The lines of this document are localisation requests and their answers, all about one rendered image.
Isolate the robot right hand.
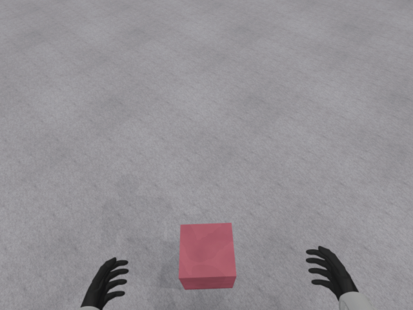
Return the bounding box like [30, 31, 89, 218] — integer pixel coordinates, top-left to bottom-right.
[306, 246, 359, 301]

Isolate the right robot forearm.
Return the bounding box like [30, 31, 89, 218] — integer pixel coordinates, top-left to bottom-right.
[339, 292, 378, 310]

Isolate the carton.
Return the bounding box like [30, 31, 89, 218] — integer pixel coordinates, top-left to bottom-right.
[179, 223, 236, 290]

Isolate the robot left hand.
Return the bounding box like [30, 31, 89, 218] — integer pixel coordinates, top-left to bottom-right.
[81, 257, 128, 310]

